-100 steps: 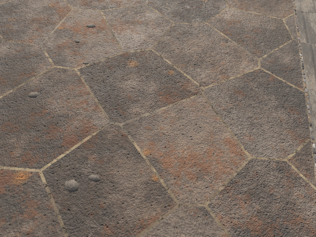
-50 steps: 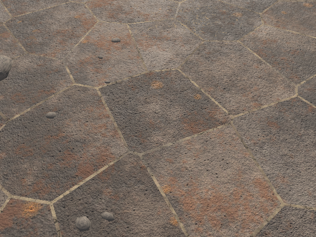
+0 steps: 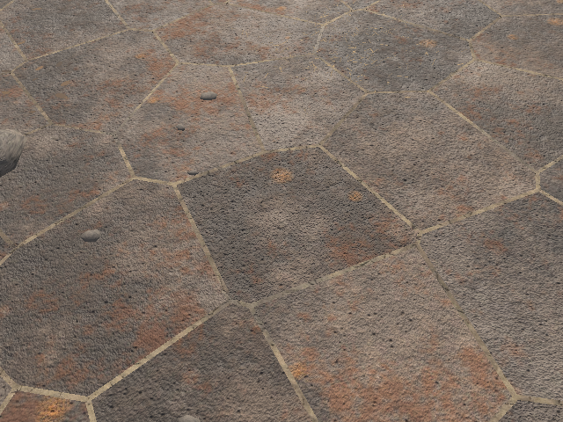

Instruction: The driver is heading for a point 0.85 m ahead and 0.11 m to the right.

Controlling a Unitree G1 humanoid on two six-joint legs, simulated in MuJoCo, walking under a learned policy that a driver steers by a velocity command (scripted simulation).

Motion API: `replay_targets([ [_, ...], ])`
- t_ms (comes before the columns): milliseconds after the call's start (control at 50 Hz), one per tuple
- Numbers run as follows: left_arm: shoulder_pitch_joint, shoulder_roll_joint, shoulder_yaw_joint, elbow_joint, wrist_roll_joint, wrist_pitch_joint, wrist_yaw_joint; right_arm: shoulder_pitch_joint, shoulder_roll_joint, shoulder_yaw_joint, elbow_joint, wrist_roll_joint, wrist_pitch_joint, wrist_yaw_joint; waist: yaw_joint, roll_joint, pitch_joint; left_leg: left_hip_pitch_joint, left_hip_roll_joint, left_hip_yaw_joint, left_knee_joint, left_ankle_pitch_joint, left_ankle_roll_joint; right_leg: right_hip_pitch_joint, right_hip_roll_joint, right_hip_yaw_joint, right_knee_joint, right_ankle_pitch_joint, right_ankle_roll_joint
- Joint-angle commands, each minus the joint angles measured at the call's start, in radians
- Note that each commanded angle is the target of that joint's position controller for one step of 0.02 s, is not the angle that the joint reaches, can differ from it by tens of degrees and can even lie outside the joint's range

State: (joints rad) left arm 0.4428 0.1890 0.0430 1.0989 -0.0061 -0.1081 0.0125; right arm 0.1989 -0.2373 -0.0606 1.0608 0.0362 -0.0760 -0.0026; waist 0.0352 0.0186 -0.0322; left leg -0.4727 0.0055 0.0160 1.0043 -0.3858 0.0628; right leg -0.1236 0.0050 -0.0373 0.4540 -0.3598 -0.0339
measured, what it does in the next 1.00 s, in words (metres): walks ahead: left foot, then right foot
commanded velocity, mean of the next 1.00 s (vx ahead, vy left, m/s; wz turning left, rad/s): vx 0.24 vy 0.00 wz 0.00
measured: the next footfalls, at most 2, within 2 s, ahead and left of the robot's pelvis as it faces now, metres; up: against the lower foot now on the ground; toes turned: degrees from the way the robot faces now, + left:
left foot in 0.24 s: +0.27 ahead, +0.12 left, +0.00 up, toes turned +2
right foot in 0.56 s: +0.20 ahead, -0.10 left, +0.00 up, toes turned +0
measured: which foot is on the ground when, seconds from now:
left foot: up 0.00-0.22, down 0.24-0.60, up 0.62-0.90, down 0.92-1.00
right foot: down 0.00-0.26, up 0.28-0.54, down 0.56-0.92, up 0.94-1.00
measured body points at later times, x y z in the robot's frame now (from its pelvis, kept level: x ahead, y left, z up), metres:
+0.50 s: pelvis +0.15 +0.03 -0.01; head +0.17 +0.03 +0.44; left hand +0.21 +0.29 -0.15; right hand +0.25 -0.21 -0.15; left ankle +0.23 +0.12 -0.74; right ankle +0.14 -0.11 -0.72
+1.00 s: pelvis +0.29 +0.07 +0.00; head +0.32 +0.08 +0.45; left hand +0.25 +0.34 -0.15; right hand +0.43 -0.19 -0.13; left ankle +0.31 +0.17 -0.74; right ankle +0.18 -0.08 -0.68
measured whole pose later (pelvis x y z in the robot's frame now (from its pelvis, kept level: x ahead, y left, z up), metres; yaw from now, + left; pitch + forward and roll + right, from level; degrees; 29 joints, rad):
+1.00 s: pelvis +0.29 +0.07 +0.00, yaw +0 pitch +3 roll +0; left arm 0.41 0.23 0.08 1.05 -0.03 -0.09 0.02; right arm 0.11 -0.24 -0.06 0.99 0.02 -0.10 0.01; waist 0.04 -0.02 -0.01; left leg -0.33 -0.01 0.06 0.53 -0.25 0.05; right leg -0.32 -0.05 0.03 0.97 -0.45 -0.01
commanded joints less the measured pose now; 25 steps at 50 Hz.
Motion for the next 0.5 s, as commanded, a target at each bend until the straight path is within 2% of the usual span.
replay_targets([
  [20,0.061,0.101,0.005,-0.028,0.004,-0.001,-0.007,-0.146,-0.079,-0.015,-0.092,-0.012,-0.038,0.011,0.0,-0.095,0.143,-0.45,0.084,-0.03,0.061,0.096,0.0,0.239,-0.292,0.317,-0.258,0.411,-0.148],
  [60,0.05,0.091,-0.003,-0.039,0.016,0.02,0.002,-0.181,-0.028,-0.002,-0.105,-0.014,-0.029,0.017,-0.002,-0.116,0.13,-0.321,0.056,0.028,-0.075,0.17,-0.026,0.157,-0.215,0.163,-0.237,0.656,-0.114],
  [100,0.046,0.118,-0.004,-0.048,0.02,0.033,0.014,-0.265,0.018,0.02,-0.138,-0.015,-0.02,0.022,0.013,-0.125,0.129,-0.14,0.008,0.081,-0.266,0.275,-0.039,0.029,-0.153,0.064,-0.23,0.738,-0.092],
  [120,0.072,0.143,0.001,-0.042,0.019,0.035,0.017,-0.292,0.014,0.023,-0.149,-0.013,-0.014,0.024,0.022,-0.14,0.117,-0.069,-0.016,0.097,-0.321,0.312,-0.042,0.005,-0.15,0.056,-0.225,0.755,-0.094],
  [140,0.084,0.163,0.005,-0.035,0.015,0.035,0.018,-0.294,-0.001,0.023,-0.156,-0.01,-0.008,0.026,0.018,-0.158,0.104,-0.015,-0.027,0.095,-0.354,0.338,-0.038,-0.001,-0.163,0.06,-0.214,0.772,-0.097],
  [180,0.054,0.172,0.01,-0.036,0.004,0.031,0.017,-0.262,-0.047,0.014,-0.158,-0.008,0.002,0.023,-0.019,-0.186,0.078,0.065,-0.031,0.06,-0.412,0.378,-0.012,0.027,-0.188,0.074,-0.167,0.84,-0.085],
  [220,-0.002,0.166,0.013,-0.047,-0.006,0.03,0.018,-0.134,-0.105,-0.01,-0.119,-0.022,0.002,0.017,-0.098,-0.178,0.016,0.203,-0.058,0.055,-0.512,0.446,0.033,0.079,-0.181,0.071,-0.037,0.945,-0.051],
  [240,0.003,0.164,0.013,-0.048,-0.002,0.028,0.014,-0.057,-0.139,-0.024,-0.095,-0.03,0.001,0.013,-0.133,-0.147,-0.031,0.331,-0.04,0.043,-0.559,0.575,0.056,0.058,-0.148,0.055,0.077,0.912,-0.022],
  [260,0.02,0.149,0.007,-0.065,0.021,0.023,0.011,0.051,-0.2,-0.037,-0.073,-0.049,0.003,0.005,-0.149,-0.053,-0.146,0.587,0.113,-0.106,-0.471,0.967,0.1,-0.1,-0.095,0.035,0.279,0.614,0.016],
  [280,0.19,0.024,-0.026,-0.037,0.016,0.029,0.007,0.101,-0.214,-0.03,-0.06,-0.068,0.011,0.004,-0.083,0.196,-0.35,0.844,0.403,-0.413,-0.469,1.224,0.311,-0.306,0.027,0.027,0.656,-0.205,0.073],
  [300,0.184,0.052,-0.014,-0.014,-0.002,0.032,0.005,0.089,-0.142,-0.007,-0.057,-0.049,0.014,0.017,-0.091,0.143,-0.4,0.742,0.39,-0.502,-0.552,1.054,0.33,-0.281,0.03,0.173,0.791,-0.342,0.085],
  [320,0.092,0.089,-0.001,-0.047,-0.023,0.038,0.007,-0.032,-0.123,0.0,-0.08,-0.03,0.012,0.019,-0.067,0.119,-0.233,0.583,0.346,-0.391,-0.607,0.832,0.289,-0.354,-0.013,0.147,0.814,-0.309,0.087],
  [340,0.008,0.098,0.004,-0.067,-0.019,0.047,0.019,-0.12,-0.087,0.013,-0.099,-0.029,0.011,0.016,-0.049,0.056,-0.126,0.44,0.296,-0.319,-0.653,0.673,0.239,-0.367,-0.047,0.114,0.777,-0.252,0.089],
  [360,-0.03,0.105,0.014,-0.073,-0.007,0.062,0.032,-0.164,-0.062,0.024,-0.103,-0.037,0.008,0.015,-0.031,0.027,-0.062,0.303,0.263,-0.261,-0.692,0.594,0.209,-0.333,-0.069,0.106,0.715,-0.209,0.093],
  [400,-0.008,0.074,0.015,-0.075,0.002,0.088,0.049,-0.198,-0.074,0.021,-0.095,-0.057,0.015,0.009,0.015,0.069,-0.023,0.133,0.2,-0.181,-0.735,0.455,0.167,-0.2,-0.084,0.089,0.538,-0.175,0.09],
  [440,-0.019,0.053,0.01,-0.077,0.003,0.098,0.06,-0.187,-0.087,0.018,-0.091,-0.069,0.021,-0.004,0.019,0.095,-0.032,0.1,0.184,-0.161,-0.748,0.395,0.176,-0.141,-0.07,0.065,0.377,-0.17,0.088],
  [480,-0.031,0.061,0.011,-0.073,0.006,0.111,0.057,-0.188,-0.099,0.015,-0.096,-0.057,0.031,-0.014,0.027,0.086,-0.062,0.085,0.181,-0.169,-0.762,0.193,0.163,-0.06,-0.061,0.046,0.227,-0.014,0.074],
  [500,-0.013,0.06,0.012,-0.06,0.011,0.116,0.049,-0.186,-0.107,0.013,-0.092,-0.04,0.038,-0.018,0.043,0.087,-0.07,0.042,0.168,-0.162,-0.786,-0.02,0.141,0.013,-0.047,0.021,0.147,0.099,0.059],
])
